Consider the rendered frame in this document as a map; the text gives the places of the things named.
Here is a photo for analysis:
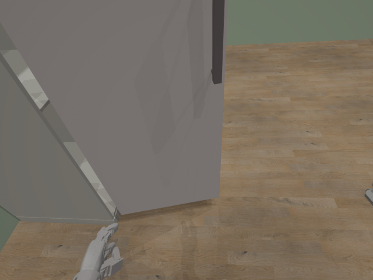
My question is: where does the robot left hand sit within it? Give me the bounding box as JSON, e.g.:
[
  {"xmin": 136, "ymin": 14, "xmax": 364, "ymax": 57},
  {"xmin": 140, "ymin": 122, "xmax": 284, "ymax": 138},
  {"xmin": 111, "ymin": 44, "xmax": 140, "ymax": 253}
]
[{"xmin": 80, "ymin": 223, "xmax": 123, "ymax": 280}]

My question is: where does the fridge door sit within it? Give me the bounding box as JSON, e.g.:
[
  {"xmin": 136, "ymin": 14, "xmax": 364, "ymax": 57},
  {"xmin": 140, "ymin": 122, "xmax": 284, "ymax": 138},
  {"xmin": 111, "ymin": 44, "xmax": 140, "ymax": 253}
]
[{"xmin": 0, "ymin": 0, "xmax": 228, "ymax": 215}]

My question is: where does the handle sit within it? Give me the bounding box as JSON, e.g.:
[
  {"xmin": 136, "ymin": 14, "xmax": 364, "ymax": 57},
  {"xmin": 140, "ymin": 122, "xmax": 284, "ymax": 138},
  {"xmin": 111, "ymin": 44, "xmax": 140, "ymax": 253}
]
[{"xmin": 211, "ymin": 0, "xmax": 225, "ymax": 84}]

